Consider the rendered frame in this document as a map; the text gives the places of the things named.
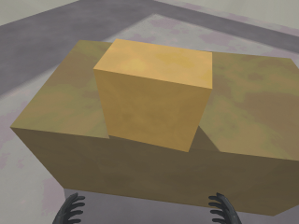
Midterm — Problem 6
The pedestal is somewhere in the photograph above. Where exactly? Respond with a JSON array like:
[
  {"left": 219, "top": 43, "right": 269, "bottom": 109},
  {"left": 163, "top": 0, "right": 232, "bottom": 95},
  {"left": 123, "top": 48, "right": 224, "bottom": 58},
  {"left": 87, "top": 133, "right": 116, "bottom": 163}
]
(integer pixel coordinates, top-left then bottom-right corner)
[{"left": 10, "top": 39, "right": 299, "bottom": 217}]

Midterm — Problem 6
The robot left hand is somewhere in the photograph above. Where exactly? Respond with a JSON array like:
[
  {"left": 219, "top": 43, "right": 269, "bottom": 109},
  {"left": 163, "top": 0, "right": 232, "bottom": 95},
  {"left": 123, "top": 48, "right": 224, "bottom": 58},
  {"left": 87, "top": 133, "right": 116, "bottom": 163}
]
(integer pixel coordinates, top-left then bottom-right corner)
[{"left": 52, "top": 192, "right": 85, "bottom": 224}]

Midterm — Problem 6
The robot right hand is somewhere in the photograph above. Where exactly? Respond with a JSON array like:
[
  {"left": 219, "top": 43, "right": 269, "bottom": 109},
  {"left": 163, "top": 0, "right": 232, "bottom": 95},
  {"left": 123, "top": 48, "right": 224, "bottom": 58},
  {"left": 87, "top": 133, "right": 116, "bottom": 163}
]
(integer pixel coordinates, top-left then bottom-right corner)
[{"left": 208, "top": 192, "right": 242, "bottom": 224}]

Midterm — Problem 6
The carton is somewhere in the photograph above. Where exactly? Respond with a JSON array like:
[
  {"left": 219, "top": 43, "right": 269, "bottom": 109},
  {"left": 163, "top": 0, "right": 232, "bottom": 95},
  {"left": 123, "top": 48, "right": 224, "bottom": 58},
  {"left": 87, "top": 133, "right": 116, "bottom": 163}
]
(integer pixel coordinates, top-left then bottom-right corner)
[{"left": 93, "top": 38, "right": 213, "bottom": 152}]

